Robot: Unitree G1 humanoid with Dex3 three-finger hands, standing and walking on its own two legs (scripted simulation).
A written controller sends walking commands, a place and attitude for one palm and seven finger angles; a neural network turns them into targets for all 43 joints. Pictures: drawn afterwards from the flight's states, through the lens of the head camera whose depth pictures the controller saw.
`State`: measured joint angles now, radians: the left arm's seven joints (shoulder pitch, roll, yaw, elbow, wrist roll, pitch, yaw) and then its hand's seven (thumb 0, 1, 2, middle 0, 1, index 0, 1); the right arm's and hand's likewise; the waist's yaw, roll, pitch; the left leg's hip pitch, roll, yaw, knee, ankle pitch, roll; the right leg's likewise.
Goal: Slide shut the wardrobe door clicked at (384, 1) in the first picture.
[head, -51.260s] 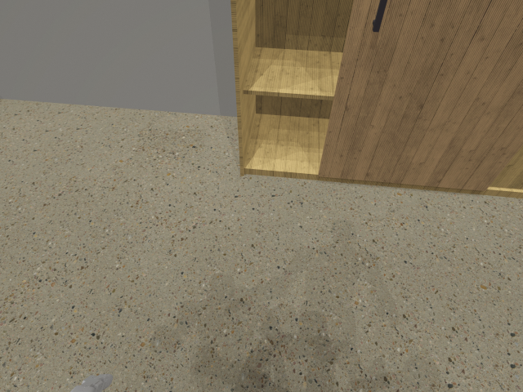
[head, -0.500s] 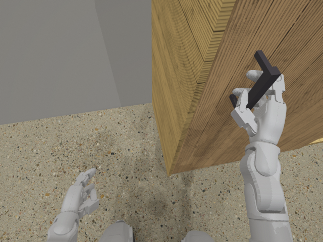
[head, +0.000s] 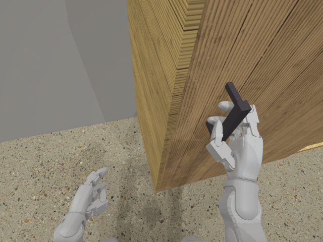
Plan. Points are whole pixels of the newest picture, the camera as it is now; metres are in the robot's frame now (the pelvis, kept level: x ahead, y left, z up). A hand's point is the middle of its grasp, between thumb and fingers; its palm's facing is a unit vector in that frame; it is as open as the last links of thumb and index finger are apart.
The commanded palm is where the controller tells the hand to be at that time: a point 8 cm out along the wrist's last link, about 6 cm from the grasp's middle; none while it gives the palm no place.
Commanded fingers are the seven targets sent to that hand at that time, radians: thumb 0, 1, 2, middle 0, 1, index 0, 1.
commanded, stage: step sideways, sliding the door along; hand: right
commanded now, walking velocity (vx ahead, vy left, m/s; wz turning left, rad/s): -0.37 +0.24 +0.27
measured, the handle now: (223, 119) +0.33 -0.14 +0.13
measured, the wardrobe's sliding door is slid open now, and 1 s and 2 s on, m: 0.00 0.00 0.00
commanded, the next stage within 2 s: stop walking and hold the door there in 0.58 s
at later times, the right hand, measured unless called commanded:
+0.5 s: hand (214, 135) +0.29 -0.11 +0.14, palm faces +0.22 +0.97 +0.07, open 5.2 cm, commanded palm +0.25 -0.09 +0.13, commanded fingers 0.00 -0.90 -0.90 0.45 1.40 0.45 1.40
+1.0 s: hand (216, 131) +0.31 -0.13 +0.11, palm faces +0.57 +0.76 -0.32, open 6.5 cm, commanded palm +0.26 -0.14 +0.10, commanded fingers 0.00 -0.90 -0.90 0.45 1.40 0.45 1.40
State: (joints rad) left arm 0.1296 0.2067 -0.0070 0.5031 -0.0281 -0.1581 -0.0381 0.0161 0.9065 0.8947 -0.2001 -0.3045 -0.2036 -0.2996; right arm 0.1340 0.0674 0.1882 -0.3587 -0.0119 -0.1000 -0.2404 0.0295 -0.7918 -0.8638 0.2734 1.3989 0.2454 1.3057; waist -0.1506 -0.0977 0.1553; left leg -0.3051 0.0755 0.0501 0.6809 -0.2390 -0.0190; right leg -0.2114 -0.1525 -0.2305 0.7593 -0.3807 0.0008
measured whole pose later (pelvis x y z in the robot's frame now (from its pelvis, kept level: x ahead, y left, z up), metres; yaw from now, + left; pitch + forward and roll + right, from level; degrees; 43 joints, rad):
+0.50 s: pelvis +0.11 -0.01 +0.03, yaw -1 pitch -1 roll +6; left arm 0.19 0.28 -0.01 0.44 -0.01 -0.17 -0.03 0.02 0.90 0.89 -0.20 -0.30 -0.21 -0.30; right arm 0.64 -0.02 0.29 -0.50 -0.03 -0.23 -0.16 0.04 -0.78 -0.85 0.37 1.40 0.42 1.40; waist -0.13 -0.12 0.11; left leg -0.42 -0.03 0.03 1.05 -0.26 -0.01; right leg -0.09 -0.18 -0.17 0.53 -0.13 -0.01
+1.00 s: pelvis +0.15 +0.12 -0.10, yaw -8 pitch -10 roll -8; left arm 0.19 0.18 -0.02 0.63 0.03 -0.14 0.04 0.01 0.90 0.89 -0.20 -0.30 -0.21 -0.30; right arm 0.37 -0.32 -0.31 -0.50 0.08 -0.10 -0.10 -0.15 -0.57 -0.83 0.53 1.44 0.29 1.40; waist -0.07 0.06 0.09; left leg -0.74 -0.04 -0.30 0.94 0.00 -0.10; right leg -0.18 -0.12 -0.11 1.14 -0.72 0.06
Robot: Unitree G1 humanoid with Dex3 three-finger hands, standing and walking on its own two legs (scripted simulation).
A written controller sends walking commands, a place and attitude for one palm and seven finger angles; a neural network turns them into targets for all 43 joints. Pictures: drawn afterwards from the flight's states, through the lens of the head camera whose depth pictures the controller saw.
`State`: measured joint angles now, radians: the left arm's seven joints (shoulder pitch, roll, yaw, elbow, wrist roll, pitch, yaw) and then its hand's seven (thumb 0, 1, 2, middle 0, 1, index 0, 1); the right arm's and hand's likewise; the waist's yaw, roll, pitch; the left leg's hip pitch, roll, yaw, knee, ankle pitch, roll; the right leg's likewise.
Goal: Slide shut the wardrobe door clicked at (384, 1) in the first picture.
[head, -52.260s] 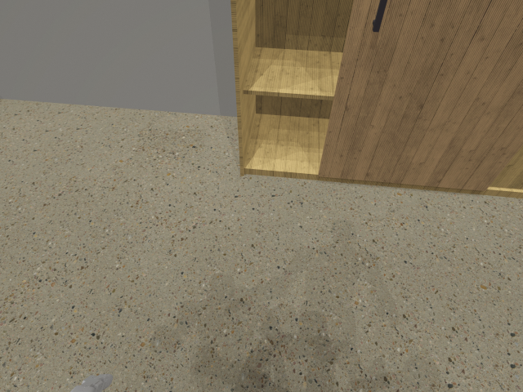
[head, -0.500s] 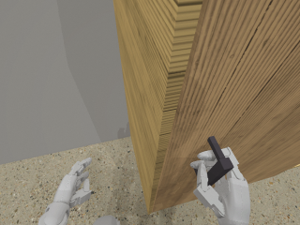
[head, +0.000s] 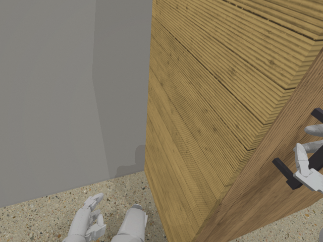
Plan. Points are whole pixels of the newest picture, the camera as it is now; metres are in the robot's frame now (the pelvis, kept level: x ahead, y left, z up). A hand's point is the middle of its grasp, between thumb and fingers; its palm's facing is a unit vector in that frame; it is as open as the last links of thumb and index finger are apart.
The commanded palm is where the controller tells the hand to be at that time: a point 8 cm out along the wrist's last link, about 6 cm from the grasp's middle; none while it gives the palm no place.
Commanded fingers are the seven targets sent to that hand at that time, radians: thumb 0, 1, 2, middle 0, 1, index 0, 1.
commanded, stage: stop walking and hold the door there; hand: right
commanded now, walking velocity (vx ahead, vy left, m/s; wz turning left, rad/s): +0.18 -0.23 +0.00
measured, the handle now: (307, 151) +0.21 -0.24 +0.23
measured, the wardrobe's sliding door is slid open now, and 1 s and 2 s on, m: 0.00 0.00 0.00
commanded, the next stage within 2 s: loosen the grip on the handle in 1.84 s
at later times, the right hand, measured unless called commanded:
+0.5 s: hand (306, 173) +0.18 -0.22 +0.21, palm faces +0.36 +0.88 -0.31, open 6.3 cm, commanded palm +0.13 -0.23 +0.20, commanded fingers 0.00 -0.90 -0.90 0.45 1.40 0.45 1.40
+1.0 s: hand (308, 175) +0.17 -0.22 +0.22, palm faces +0.19 +0.96 -0.18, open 5.9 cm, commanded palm +0.13 -0.23 +0.20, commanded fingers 0.00 -0.90 -0.90 0.45 1.40 0.45 1.40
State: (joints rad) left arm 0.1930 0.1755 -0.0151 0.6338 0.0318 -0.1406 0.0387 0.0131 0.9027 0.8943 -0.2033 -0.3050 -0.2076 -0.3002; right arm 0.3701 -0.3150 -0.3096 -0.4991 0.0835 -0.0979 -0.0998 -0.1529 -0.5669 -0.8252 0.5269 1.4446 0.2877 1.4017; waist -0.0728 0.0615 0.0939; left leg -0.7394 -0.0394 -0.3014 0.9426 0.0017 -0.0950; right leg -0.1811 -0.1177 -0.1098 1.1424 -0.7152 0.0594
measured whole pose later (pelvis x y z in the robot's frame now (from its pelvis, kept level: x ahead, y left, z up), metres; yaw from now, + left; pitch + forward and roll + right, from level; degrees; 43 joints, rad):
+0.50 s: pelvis -0.12 +0.02 +0.09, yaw +16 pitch -2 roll -1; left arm 0.31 0.33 0.07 0.76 0.01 -0.09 0.05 0.02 0.91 0.89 -0.20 -0.30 -0.20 -0.30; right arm 0.35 -0.32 -0.45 -0.09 0.04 -0.17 -0.18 -0.08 -0.67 -0.73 0.45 1.40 0.25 1.40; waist 0.01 0.02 -0.03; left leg -0.42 0.01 -0.04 0.56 -0.23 0.00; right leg -0.30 0.05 -0.05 0.69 -0.50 -0.04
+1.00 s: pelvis -0.13 -0.04 +0.10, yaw +24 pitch -3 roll +1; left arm 0.24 0.18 -0.04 0.69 0.00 -0.08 0.06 0.01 0.90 0.89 -0.21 -0.31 -0.21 -0.30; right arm 0.37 -0.25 -0.30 -0.24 0.06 -0.11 -0.21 -0.01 -0.72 -0.79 0.45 1.40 0.31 1.40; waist -0.06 0.01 -0.03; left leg -0.12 0.02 0.03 0.58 -0.39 0.01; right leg -0.27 0.04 -0.15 0.53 -0.22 -0.11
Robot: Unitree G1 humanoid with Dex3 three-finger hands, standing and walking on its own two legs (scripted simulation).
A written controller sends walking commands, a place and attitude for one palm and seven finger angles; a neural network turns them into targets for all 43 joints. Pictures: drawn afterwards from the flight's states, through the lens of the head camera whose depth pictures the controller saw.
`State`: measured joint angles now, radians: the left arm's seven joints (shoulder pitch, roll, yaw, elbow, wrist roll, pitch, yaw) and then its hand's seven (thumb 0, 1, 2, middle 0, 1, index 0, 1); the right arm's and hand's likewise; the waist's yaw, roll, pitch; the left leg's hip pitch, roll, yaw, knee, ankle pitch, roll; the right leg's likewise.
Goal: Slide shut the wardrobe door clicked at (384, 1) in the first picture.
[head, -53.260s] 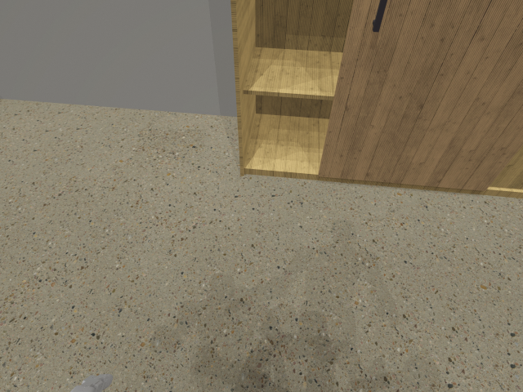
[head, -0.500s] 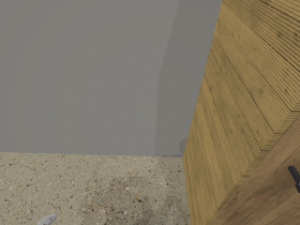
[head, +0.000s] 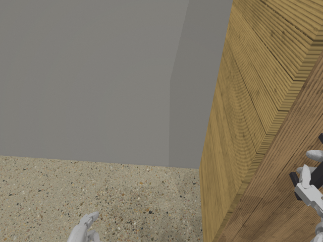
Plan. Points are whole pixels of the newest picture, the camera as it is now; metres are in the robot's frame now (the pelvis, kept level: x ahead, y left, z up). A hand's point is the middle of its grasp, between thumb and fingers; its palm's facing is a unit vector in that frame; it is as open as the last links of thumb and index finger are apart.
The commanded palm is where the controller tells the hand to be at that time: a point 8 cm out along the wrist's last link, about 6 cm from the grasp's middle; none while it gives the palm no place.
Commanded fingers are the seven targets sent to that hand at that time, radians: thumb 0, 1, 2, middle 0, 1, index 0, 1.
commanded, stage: stop walking and hold the door there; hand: right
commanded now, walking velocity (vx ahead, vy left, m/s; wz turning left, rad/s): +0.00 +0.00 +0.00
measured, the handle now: (312, 169) +0.24 -0.31 +0.13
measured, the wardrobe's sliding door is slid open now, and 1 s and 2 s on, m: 0.00 0.00 0.00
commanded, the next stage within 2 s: loosen the grip on the handle in 0.84 s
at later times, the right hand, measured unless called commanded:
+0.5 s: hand (304, 189) +0.20 -0.28 +0.12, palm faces +0.27 +0.96 -0.01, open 5.6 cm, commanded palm +0.17 -0.27 +0.10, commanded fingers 0.00 -0.90 -0.90 0.45 1.40 0.45 1.40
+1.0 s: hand (309, 187) +0.20 -0.29 +0.12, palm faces +0.14 +0.98 -0.12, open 5.8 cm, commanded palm +0.16 -0.32 +0.10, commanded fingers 0.00 -0.42 -0.67 0.45 1.40 0.45 1.40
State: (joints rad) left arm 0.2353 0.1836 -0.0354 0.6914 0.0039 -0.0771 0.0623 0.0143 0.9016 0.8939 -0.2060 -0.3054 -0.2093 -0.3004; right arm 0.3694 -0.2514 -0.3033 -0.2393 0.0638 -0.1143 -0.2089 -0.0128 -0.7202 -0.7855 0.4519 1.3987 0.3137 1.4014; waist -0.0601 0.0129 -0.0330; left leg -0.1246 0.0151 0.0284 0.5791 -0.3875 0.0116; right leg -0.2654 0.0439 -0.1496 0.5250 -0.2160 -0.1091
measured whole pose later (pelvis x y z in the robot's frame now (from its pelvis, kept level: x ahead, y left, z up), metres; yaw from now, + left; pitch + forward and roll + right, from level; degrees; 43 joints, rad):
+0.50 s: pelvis -0.04 -0.11 -0.02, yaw -2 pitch -3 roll +2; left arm 0.18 0.20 -0.02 0.60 0.01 -0.03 0.04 0.01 0.91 0.89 -0.20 -0.30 -0.20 -0.30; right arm 0.26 -0.12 0.00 -0.33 0.03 -0.14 -0.14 0.01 -0.79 -0.82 0.45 1.40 0.31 1.40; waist -0.06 0.01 0.01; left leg -0.38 0.08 -0.01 0.75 -0.33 0.03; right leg -0.34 0.04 0.07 0.79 -0.40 0.01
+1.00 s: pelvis -0.07 -0.13 +0.01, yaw +0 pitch -1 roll +0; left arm 0.13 0.14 -0.06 0.62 0.00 -0.09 0.03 0.01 0.90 0.89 -0.20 -0.30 -0.21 -0.30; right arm 0.10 -0.22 0.05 -0.15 0.04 -0.12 -0.10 0.00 -0.71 -0.81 0.42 1.40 0.33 1.40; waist -0.09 0.04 0.04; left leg -0.19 0.00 -0.01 0.52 -0.26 0.03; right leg -0.23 0.08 0.03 0.34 -0.09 -0.05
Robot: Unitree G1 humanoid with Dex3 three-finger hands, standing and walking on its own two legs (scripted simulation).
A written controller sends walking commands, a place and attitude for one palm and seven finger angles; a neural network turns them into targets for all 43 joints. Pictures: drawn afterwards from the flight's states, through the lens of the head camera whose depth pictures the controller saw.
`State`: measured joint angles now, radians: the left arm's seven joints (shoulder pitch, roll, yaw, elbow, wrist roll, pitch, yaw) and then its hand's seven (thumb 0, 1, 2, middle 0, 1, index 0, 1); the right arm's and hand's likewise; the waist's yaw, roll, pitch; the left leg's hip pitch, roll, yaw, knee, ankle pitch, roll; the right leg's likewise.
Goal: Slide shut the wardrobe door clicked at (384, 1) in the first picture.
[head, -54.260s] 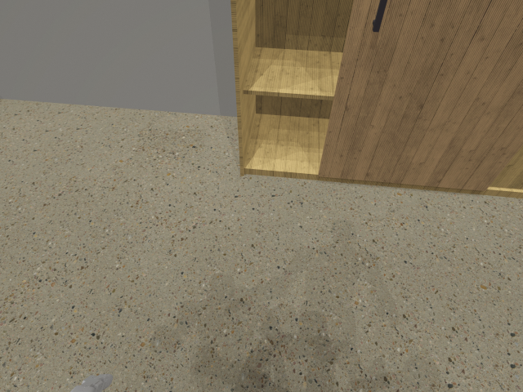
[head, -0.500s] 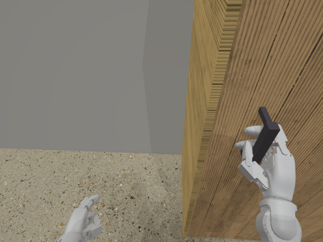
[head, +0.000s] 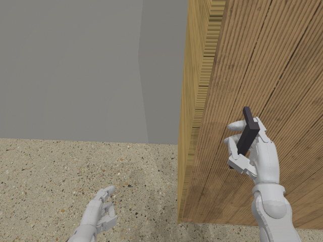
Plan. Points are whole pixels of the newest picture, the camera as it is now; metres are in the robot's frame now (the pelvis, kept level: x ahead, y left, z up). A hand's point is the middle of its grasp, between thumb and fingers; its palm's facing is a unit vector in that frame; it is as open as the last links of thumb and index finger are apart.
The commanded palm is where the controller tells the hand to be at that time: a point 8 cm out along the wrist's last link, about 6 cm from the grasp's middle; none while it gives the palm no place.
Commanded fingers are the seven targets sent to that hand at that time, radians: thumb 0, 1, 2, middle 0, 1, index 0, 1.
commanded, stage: loosen the grip on the handle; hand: right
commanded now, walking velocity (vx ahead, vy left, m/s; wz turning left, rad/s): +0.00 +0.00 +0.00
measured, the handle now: (239, 140) +0.31 -0.18 +0.12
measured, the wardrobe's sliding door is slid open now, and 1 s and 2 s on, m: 0.00 0.00 0.00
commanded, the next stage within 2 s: slip the hand off the handle in 0.52 s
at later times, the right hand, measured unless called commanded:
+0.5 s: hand (227, 158) +0.27 -0.14 +0.10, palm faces +0.22 +0.97 -0.04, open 14.1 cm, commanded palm +0.23 -0.19 +0.10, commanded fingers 0.00 0.55 -0.20 0.25 1.15 0.25 1.15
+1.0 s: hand (249, 164) +0.26 -0.19 +0.09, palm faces +0.22 +0.97 -0.03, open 14.4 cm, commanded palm +0.22 -0.24 +0.10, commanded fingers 0.00 0.55 -0.20 0.25 1.15 0.25 1.15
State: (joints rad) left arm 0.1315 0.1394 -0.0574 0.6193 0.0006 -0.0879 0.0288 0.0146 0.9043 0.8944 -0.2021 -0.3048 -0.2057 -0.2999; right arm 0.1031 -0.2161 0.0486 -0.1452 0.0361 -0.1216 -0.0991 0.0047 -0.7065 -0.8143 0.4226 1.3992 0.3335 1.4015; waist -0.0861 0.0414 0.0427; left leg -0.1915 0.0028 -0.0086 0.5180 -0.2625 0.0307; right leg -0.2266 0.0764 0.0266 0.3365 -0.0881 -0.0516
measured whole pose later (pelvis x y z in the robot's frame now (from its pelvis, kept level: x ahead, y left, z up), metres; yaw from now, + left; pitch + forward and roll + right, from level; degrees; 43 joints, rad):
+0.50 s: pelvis -0.01 +0.06 -0.02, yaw +1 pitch -2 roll -1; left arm 0.26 0.29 0.01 0.76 -0.03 -0.19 0.06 0.02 0.91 0.89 -0.20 -0.30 -0.20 -0.30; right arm 0.09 -0.24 -0.22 0.05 0.25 -0.11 0.02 -0.01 0.51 -0.22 0.34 1.25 0.30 1.24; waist -0.02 -0.04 -0.03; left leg -0.26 -0.08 0.03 0.67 -0.38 0.08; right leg -0.37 0.01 0.06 0.64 -0.27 0.01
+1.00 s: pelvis +0.02 +0.02 -0.03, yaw +2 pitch +2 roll +0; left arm 0.16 0.22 -0.03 0.64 -0.01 -0.20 0.07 0.01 0.90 0.89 -0.20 -0.30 -0.21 -0.30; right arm 0.28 -0.23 -0.22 -0.15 0.28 -0.10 0.07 -0.01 0.55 -0.20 0.33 1.19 0.30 1.18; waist -0.06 -0.03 -0.05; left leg -0.28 -0.05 0.01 0.68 -0.42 0.04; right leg -0.41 0.05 0.04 0.70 -0.31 -0.02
